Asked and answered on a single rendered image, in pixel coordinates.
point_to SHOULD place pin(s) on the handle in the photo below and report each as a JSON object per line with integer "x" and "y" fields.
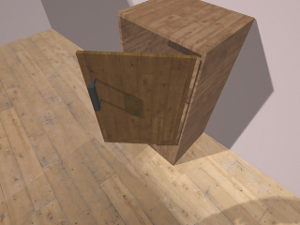
{"x": 94, "y": 95}

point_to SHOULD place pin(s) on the cupboard door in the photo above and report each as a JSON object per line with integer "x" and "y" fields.
{"x": 143, "y": 95}

